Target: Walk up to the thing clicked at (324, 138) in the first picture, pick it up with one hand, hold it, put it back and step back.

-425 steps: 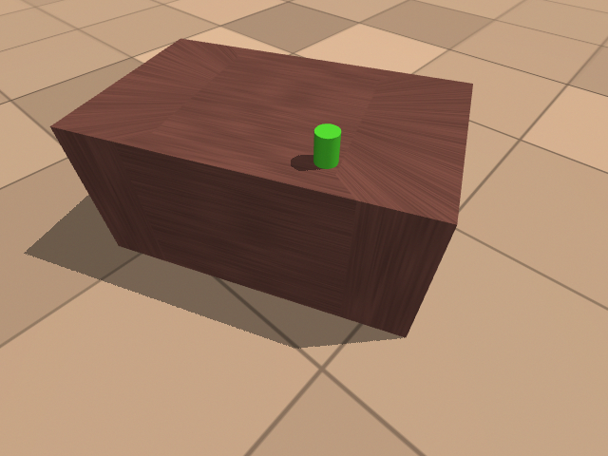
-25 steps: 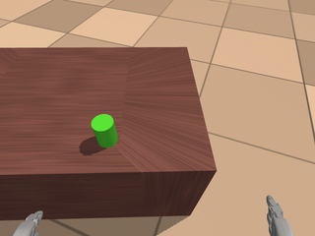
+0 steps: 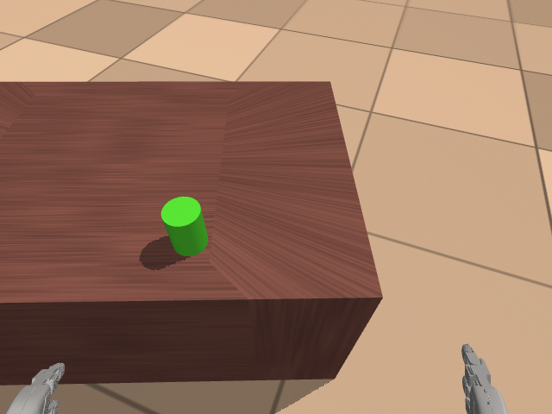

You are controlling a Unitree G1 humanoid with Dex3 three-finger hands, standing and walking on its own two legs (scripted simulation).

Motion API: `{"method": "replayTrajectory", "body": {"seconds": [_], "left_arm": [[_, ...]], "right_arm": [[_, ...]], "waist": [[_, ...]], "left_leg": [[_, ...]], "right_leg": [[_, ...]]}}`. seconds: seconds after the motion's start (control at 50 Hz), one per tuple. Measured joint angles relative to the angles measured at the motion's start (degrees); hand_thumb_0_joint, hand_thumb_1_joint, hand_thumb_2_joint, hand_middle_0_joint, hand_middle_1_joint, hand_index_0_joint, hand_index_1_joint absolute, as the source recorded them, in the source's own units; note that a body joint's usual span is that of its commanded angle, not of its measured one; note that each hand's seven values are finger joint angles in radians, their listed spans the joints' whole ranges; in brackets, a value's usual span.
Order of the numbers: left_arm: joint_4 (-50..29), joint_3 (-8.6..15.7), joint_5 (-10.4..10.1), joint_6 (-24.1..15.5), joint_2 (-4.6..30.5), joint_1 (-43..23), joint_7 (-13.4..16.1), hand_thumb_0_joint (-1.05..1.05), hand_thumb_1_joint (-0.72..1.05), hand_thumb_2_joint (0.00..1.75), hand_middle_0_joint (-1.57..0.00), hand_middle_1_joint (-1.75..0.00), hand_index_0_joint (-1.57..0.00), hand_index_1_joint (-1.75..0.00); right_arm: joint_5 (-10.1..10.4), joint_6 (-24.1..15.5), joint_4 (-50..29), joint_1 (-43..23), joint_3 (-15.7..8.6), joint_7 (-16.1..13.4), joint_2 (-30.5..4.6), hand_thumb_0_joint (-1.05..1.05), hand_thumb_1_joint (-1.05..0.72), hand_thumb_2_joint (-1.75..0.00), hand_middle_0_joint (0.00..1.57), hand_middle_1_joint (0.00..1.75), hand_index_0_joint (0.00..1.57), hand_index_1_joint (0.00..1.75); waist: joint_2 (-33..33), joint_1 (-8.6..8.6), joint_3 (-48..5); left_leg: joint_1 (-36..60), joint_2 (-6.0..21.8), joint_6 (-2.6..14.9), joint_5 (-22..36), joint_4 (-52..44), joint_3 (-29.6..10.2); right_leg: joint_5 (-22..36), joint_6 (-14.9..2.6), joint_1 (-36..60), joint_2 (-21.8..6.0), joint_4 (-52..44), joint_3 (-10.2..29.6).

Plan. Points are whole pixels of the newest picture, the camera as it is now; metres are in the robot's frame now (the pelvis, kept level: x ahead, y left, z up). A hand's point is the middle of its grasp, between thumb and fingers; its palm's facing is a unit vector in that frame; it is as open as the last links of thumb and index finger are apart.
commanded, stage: go down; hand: left
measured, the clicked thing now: (186, 227) +0.48 +0.19 -0.06
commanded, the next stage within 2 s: none
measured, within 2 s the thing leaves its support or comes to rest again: neither
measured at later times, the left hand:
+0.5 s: hand (59, 343) +0.24 +0.31 +0.00, palm faces +0.19 -0.94 -0.29, open 17.5 cm
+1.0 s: hand (45, 277) +0.32 +0.34 +0.04, palm faces +0.18 -0.97 -0.16, open 17.5 cm
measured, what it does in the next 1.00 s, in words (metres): stands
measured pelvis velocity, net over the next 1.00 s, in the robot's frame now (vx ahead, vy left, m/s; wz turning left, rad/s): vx -0.01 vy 0.00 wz -0.02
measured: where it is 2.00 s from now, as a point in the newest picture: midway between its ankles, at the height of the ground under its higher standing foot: outside the picture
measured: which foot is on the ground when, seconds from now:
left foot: down 0.00-1.00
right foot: down 0.00-1.00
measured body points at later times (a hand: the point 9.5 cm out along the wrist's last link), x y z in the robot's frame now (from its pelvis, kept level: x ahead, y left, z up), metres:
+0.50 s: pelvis -0.01 +0.00 +0.00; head +0.03 +0.01 +0.44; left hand +0.23 +0.36 +0.02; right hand +0.14 -0.26 -0.06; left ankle +0.01 +0.13 -0.68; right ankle -0.02 -0.15 -0.68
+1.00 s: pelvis -0.01 +0.00 +0.01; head +0.04 +0.03 +0.45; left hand +0.30 +0.39 +0.05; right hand +0.14 -0.26 -0.05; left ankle +0.01 +0.13 -0.68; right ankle -0.02 -0.15 -0.68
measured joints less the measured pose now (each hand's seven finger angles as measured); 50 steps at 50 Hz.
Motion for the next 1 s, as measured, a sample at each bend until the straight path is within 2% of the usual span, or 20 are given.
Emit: {"method": "replayTrajectory", "body": {"seconds": [0.2, 0.28, 0.34, 0.48, 0.66, 0.8, 1.0], "left_arm": [[-1.83, 1.16, -0.76, -0.46, 0.57, 1.02, -1.34, -0.01, -0.58, 0.11, -0.06, -0.09, -0.06, -0.1], [-1.4, 1.5, -1.03, -1.07, 1.05, -0.46, -1.68, -0.01, -0.59, 0.1, -0.07, -0.09, -0.06, -0.11], [0.6, 2.3, -1.52, -2.56, 1.91, -3.76, -1.83, -0.01, -0.59, 0.1, -0.07, -0.09, -0.06, -0.11], [6.29, 6.15, -3.35, -6.44, 5.52, -15.12, -3.05, -0.01, -0.59, 0.12, -0.06, -0.11, -0.06, -0.12], [21.34, 9.86, -4.82, -9.7, 10.94, -28.03, -8.88, -0.01, -0.59, 0.12, -0.06, -0.11, -0.06, -0.12], [30.06, 11.77, -4.51, -14.63, 11.76, -32.81, -12.72, -0.01, -0.6, 0.11, -0.06, -0.1, -0.06, -0.11], [35.84, 12.78, -2.88, -22.82, 12.74, -37.87, -13.89, -0.02, -0.59, 0.1, -0.06, -0.09, -0.06, -0.1]], "right_arm": [[-0.12, -0.52, 0.95, -0.01, 0.25, -0.4, 0.19, -0.01, 0.5, -0.05, 0.06, 0.05, 0.06, 0.05], [-0.03, -1.15, 1.28, -0.21, 0.39, -0.83, 0.09, -0.01, 0.49, -0.05, 0.06, 0.05, 0.06, 0.05], [0.03, -2.34, 2.35, -0.84, 0.52, -1.25, 0.19, -0.01, 0.49, -0.05, 0.06, 0.05, 0.06, 0.05], [0.31, -4.46, 5.73, -2.62, 1.38, -2.18, 0.22, -0.01, 0.49, -0.06, 0.06, 0.05, 0.06, 0.05], [0.53, -4.58, 9.08, -4.03, 3.45, -1.73, -0.16, -0.01, 0.49, -0.06, 0.06, 0.05, 0.06, 0.05], [0.36, -4.9, 8.78, -4.31, 3.26, -0.86, -0.34, -0.01, 0.49, -0.06, 0.06, 0.05, 0.06, 0.05], [-0.31, -4.99, 10.33, -4.95, 2.21, 0.04, -1.01, -0.01, 0.48, -0.06, 0.06, 0.05, 0.06, 0.05]], "waist": [[0.36, 0.29, -0.28], [0.3, 0.52, 0.24], [0.06, 0.55, 0.71], [-0.58, -0.17, 2.11], [0.02, -1.53, 1.33], [-0.46, -1.32, 2.0], [-1.85, -1.09, 2.32]], "left_leg": [[-0.86, -0.01, 0.05, -0.23, 0.99, -0.07], [-1.11, -0.08, 0.05, -0.09, 1.29, -0.16], [-1.75, -0.19, 0.01, 0.17, 1.53, -0.37], [-1.76, -0.14, -0.23, 0.88, 1.22, -0.58], [-0.72, 0.45, -0.02, 1.88, -1.11, 0.25], [-0.66, 0.49, 0.25, 2.17, -1.89, 0.91], [0.17, 0.6, 0.26, 2.29, -2.45, 0.48]], "right_leg": [[-0.19, 0.05, -0.78, 0.02, 0.88, -0.01], [-0.15, 0.06, -1.03, -0.03, 1.27, -0.07], [-0.05, 0.02, -1.62, -0.11, 1.64, -0.26], [0.52, -0.19, -1.68, -0.02, 1.54, -0.44], [2.04, -0.12, -1.0, 0.5, -1.02, 0.34], [2.58, 0.14, -1.17, 0.49, -1.85, 0.96], [3.07, 0.14, 0.2, 0.63, -3.29, 0.5]]}}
